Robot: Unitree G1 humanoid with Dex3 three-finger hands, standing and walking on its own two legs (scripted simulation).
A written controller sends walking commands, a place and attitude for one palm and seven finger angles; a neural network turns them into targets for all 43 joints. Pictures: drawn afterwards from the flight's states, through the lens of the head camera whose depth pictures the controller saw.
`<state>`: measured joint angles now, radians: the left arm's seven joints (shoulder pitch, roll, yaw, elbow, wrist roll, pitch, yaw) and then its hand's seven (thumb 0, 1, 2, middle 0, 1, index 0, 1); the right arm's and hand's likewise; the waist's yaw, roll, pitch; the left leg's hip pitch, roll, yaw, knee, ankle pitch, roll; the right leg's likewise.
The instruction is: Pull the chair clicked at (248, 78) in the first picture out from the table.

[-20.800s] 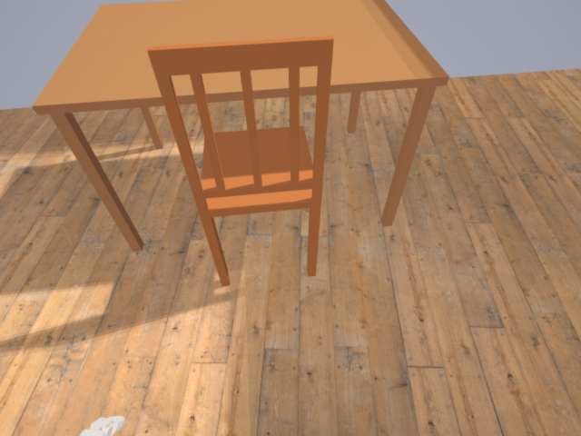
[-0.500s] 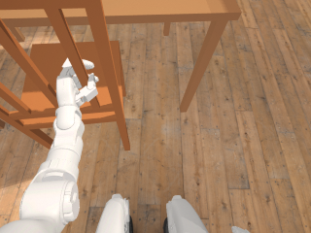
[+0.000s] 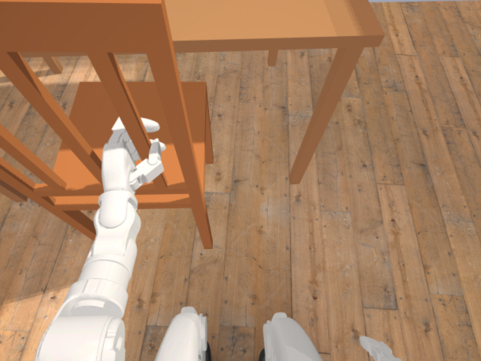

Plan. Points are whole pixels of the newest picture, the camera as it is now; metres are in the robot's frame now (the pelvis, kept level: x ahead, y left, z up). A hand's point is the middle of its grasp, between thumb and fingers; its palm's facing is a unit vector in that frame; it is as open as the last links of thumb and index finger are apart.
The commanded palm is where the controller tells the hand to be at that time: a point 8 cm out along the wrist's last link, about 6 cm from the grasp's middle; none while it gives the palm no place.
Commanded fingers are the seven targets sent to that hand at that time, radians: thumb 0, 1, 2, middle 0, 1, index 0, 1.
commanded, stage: hook a spindle and tug to test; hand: left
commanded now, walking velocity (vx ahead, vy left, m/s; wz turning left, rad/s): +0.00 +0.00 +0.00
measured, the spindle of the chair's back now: (73, 138) +0.47 +0.27 +0.04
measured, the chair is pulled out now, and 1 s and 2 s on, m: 0.02 0.13 0.16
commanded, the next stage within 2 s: step backward, pulling the chair out in 0.02 s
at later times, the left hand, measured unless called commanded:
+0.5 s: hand (156, 168) +0.41 +0.13 +0.04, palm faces +0.02 -0.99 -0.12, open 5.3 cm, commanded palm +0.38 +0.18 +0.04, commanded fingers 0.00 0.90 0.90 -0.50 -1.45 -0.50 -1.45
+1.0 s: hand (163, 215) +0.33 +0.11 +0.04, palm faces +0.07 -0.99 -0.14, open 5.2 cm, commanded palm +0.31 +0.16 +0.04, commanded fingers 0.00 0.90 0.90 -0.50 -1.45 -0.50 -1.45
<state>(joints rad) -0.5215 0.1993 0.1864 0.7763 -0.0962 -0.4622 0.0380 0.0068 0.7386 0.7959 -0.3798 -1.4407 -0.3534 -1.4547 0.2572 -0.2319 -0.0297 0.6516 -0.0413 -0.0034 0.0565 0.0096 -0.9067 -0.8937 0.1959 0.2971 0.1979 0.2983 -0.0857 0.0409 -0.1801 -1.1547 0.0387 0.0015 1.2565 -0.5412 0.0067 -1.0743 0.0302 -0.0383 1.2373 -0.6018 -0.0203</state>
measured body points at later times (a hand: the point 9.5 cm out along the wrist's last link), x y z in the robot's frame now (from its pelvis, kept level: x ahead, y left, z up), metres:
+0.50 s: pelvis +0.00 +0.02 +0.09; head +0.10 +0.04 +0.53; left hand +0.41 +0.18 +0.05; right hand +0.05 -0.26 -0.02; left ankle +0.02 +0.11 -0.63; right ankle -0.01 -0.11 -0.62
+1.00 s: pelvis -0.06 -0.02 +0.09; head +0.03 -0.03 +0.53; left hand +0.32 +0.17 +0.05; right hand +0.01 -0.27 -0.05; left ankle +0.02 +0.11 -0.63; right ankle -0.01 -0.11 -0.63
